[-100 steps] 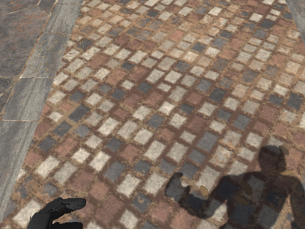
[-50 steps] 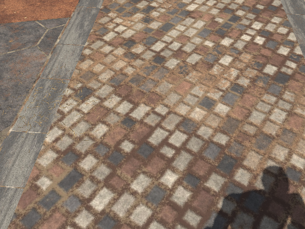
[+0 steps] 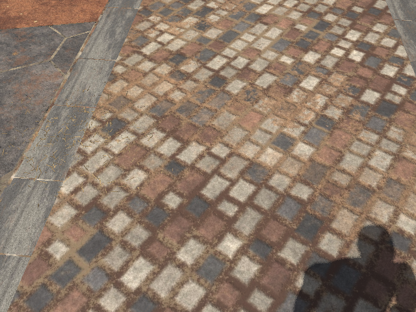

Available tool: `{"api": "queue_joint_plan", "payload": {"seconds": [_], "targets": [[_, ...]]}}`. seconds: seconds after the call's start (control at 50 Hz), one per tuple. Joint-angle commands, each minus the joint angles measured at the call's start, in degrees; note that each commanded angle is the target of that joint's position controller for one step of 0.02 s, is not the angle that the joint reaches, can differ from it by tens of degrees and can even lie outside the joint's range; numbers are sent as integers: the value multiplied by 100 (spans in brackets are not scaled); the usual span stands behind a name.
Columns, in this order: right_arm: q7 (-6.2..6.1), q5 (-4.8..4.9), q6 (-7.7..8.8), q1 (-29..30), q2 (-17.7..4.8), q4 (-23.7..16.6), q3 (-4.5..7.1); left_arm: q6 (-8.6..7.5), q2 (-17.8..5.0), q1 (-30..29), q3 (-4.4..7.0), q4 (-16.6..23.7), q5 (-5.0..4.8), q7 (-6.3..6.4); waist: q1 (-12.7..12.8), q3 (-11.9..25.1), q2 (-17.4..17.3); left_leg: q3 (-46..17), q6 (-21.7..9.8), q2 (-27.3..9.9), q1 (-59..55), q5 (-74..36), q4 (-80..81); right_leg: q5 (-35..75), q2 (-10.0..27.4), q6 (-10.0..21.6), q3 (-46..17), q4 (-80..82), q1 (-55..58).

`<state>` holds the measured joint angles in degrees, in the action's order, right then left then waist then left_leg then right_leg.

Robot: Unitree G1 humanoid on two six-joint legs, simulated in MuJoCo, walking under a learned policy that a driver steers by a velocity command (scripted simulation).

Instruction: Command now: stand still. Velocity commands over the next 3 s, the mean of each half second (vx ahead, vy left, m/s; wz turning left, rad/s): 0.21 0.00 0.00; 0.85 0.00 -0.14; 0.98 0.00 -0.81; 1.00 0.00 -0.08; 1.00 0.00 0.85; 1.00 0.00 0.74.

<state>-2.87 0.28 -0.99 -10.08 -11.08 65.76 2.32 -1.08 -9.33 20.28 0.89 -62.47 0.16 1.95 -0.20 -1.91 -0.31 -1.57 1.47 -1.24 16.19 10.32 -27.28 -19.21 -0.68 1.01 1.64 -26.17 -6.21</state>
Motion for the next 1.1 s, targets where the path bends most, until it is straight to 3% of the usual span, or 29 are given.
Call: {"api": "queue_joint_plan", "payload": {"seconds": [0.02,0.24,0.26,0.28,0.3,0.32,0.34,0.36,0.4,0.44,0.48,0.54,0.56,0.58,0.6,0.62,0.64,0.66,0.68,0.72,0.8,0.92,0.94,1.0,1.02,1.04,1.06,1.08,1.1], "targets": [[-17,1,32,-140,-550,-125,72,-22,-482,549,77,41,-3,14,3,-133,51,-76,-259,-92,-707,-827,211,740,247,58,-212,678,-942],[-22,9,30,-230,-517,-132,61,-29,-439,673,73,38,-9,16,5,-146,54,-74,-262,-86,-702,-879,184,802,245,52,-200,659,-936],[-26,23,21,-383,-455,-56,53,-10,-481,887,102,-49,-37,36,42,92,167,193,-269,143,-717,358,-28,-455,210,163,-209,776,-814],[-18,89,32,-402,-535,-68,104,11,-757,904,195,6,-105,63,97,-91,448,489,-282,408,-226,1953,-473,-2124,393,431,-583,951,-844],[20,101,105,51,-632,-293,135,-13,-1021,1174,282,40,-164,78,332,-515,712,533,-294,404,778,2479,-1030,-3454,980,807,-1433,1456,-744],[106,180,249,646,-451,-645,76,-112,-1378,1153,407,102,-224,88,468,-1008,1327,557,-345,156,1662,1650,-1954,-3765,1974,1271,-2647,2178,-599],[169,205,385,1001,-510,-848,93,-229,-1324,1010,410,201,-154,97,475,-1316,1108,158,-420,-256,2543,1518,-2616,-3158,2409,1486,-3174,2402,-301],[219,209,504,952,-550,-888,133,-335,-1088,861,359,277,-99,89,330,-1325,807,-18,-465,-461,3188,1329,-2992,-2479,2391,1416,-3035,2270,204],[312,212,706,754,-497,-925,140,-418,-929,671,338,409,-172,15,203,-980,636,-60,-494,-667,3269,1002,-2540,-1568,2091,1110,-2304,2048,658],[376,193,803,808,-425,-942,144,-408,-1000,650,359,517,-180,-16,238,-655,685,368,-402,-414,2107,726,-1647,-1016,1596,881,-1490,2004,228],[436,222,791,619,-334,-915,114,-406,-1187,579,404,616,-204,-34,105,-629,849,745,-301,-181,1035,664,-1234,-1067,1468,944,-1112,1920,-507],[392,264,725,-576,-642,-623,277,-437,-1262,354,404,747,-198,-65,-590,-366,733,1132,-368,252,-914,446,-785,44,1320,908,-730,944,-1386],[348,292,737,-1696,-972,-340,458,-447,-1164,127,356,833,-126,-87,-1173,193,461,908,-543,229,-2190,525,-680,1468,1051,741,-365,-610,-1837],[288,181,736,-2895,-1639,-148,605,-489,-683,-353,210,1138,24,-115,-1662,732,-1086,-1162,-976,-1061,-3124,2218,0,1234,536,354,156,-3670,-3053],[409,-48,887,-2848,-1415,-218,396,-676,-114,-209,119,1442,-217,-115,-1103,1088,-2231,-4636,-1577,-2010,-3328,4037,1623,-886,-339,433,-821,-5335,-4386],[480,-25,968,-1926,-982,-400,226,-803,-445,-372,158,1597,-510,-164,-720,441,-1353,-4706,-1530,-2261,-2822,4389,1805,-330,112,705,-1192,-5975,-5182],[525,4,994,-1501,-680,-523,115,-838,-560,-680,134,1717,-511,-218,-572,151,-825,-3819,-1414,-2151,-2434,3671,1566,158,402,861,-1067,-6067,-5454],[558,0,963,-1164,-657,-572,62,-799,-566,-674,127,1701,-363,-231,-315,34,-300,-2929,-1306,-1893,-1908,2858,1539,674,757,830,-896,-5746,-5211],[569,-55,926,-868,-666,-637,39,-723,-615,-630,171,1707,-215,-223,-81,-50,-299,-2290,-1177,-1623,-1312,2367,1584,999,983,758,-812,-5313,-4838],[526,-102,869,-813,-492,-648,-44,-487,-566,-379,174,1604,-200,-290,165,-269,-468,-1450,-1091,-1236,-521,1876,1811,1270,1155,566,-668,-5043,-4426],[344,-45,893,-1355,-620,-587,-69,-429,-726,-1395,193,1954,-112,-229,-61,-768,-86,-635,-1224,-1009,-428,449,2334,2135,1077,174,-337,-3640,-4853],[153,-73,859,-2093,-707,-613,-90,-572,-483,-2624,137,2364,-328,-539,-429,-885,-90,904,-641,-957,-1652,-1292,2667,3286,420,476,106,-1314,-4243],[144,-89,829,-2088,-752,-659,-85,-590,-477,-2721,143,2440,-334,-615,-390,-855,-173,1089,-525,-980,-1896,-1927,2540,3241,295,566,239,-1033,-4056],[20,-254,717,-2116,-1172,-882,18,-603,-783,-2743,280,2652,-359,-769,-65,-241,-838,1372,-278,-1187,-2784,-6468,1355,2586,-408,788,936,-1058,-3073],[-47,-306,645,-2060,-1332,-966,79,-562,-984,-2266,365,2582,-375,-779,291,79,-1106,1411,-259,-1278,-2934,-7722,484,2199,-607,878,1055,-1192,-2516],[-71,-349,579,-1810,-1488,-1087,135,-478,-1324,-1144,518,2302,-375,-750,892,617,-1346,1347,-301,-1352,-2785,-8447,-812,1820,-690,1032,956,-1347,-1381],[-35,-326,548,-1274,-1608,-1312,176,-391,-1699,354,693,1887,-341,-677,1644,1138,-1237,1365,-314,-1220,-1926,-8110,-2618,1858,-540,1280,511,-852,376],[83,-404,695,-1319,-926,-1509,8,-254,-1889,937,704,1645,-241,-529,1335,1383,351,1063,-299,-539,394,-2357,-4941,613,241,1527,-998,-1368,2235],[298,11,1048,-1869,-124,-1898,-250,-341,-1997,663,724,1835,-113,-527,556,2250,1754,-204,-145,527,2810,1849,-6804,-2006,1636,2918,-4910,98,3771]]}}
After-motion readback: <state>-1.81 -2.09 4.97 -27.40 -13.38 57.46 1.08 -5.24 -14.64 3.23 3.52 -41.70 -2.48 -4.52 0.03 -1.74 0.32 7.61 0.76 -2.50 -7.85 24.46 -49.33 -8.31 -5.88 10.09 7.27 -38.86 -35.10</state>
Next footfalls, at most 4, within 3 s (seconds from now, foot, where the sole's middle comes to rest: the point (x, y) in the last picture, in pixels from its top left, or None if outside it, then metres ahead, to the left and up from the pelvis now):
0.56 left None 0.18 0.19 -0.77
1.06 right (220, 262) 0.67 -0.01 -0.77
1.48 left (201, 165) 1.10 0.06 -0.77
1.94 right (310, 144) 1.22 -0.41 -0.77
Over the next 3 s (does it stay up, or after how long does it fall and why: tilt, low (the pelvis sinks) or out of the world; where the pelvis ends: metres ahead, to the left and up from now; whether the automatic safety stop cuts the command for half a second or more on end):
stays up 2.01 -0.39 0.00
